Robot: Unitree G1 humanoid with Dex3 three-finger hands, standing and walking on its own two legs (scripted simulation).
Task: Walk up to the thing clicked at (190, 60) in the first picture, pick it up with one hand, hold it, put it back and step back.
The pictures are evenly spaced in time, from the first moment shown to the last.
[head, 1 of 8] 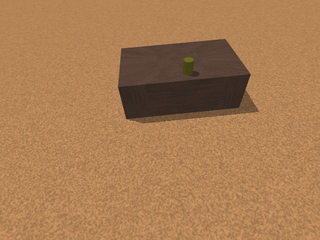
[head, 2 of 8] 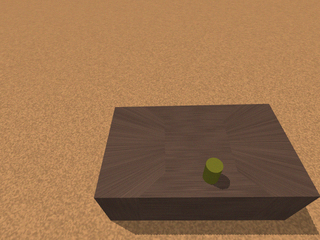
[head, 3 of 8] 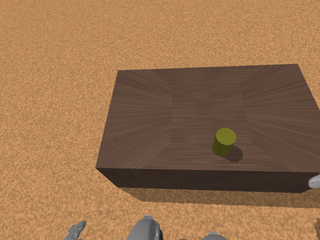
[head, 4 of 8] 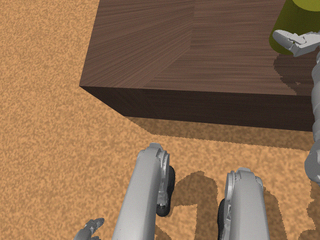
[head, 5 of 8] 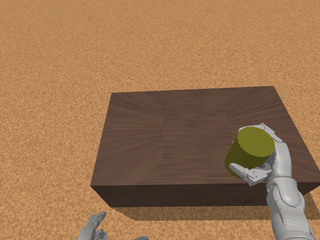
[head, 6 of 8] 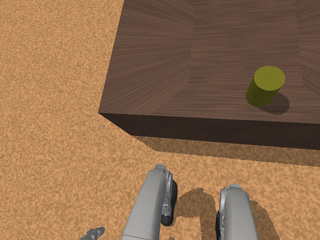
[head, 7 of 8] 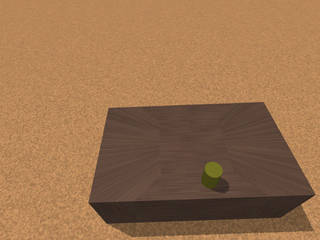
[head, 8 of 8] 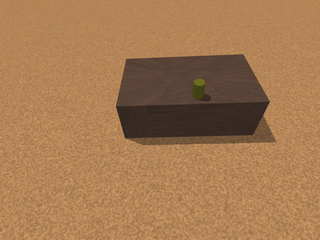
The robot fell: no
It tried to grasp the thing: yes
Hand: right
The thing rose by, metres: 0.38
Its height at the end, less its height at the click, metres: +0.00
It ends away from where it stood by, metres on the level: 0.02
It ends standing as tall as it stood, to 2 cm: yes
